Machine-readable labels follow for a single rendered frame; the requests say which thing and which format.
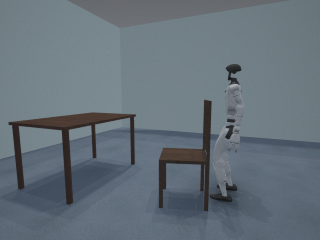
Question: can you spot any robot right shin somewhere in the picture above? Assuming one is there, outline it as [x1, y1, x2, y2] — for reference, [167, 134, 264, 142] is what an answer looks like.
[224, 160, 232, 186]

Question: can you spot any chair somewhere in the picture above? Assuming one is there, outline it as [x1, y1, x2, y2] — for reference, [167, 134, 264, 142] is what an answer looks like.
[159, 100, 212, 211]

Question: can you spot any left robot hand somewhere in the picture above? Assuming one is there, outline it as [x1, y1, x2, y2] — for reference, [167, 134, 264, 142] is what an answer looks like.
[228, 133, 240, 153]

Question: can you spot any table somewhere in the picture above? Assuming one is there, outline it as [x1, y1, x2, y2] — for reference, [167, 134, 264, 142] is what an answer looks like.
[8, 112, 136, 205]

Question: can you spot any robot left upper arm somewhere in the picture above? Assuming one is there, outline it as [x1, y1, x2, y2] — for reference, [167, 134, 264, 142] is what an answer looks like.
[229, 84, 245, 111]

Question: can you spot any robot left forearm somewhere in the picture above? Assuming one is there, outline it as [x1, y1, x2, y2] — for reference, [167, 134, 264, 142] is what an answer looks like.
[232, 105, 244, 134]

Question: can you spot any right robot foot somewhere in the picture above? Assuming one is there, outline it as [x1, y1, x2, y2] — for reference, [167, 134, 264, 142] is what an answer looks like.
[217, 183, 237, 191]

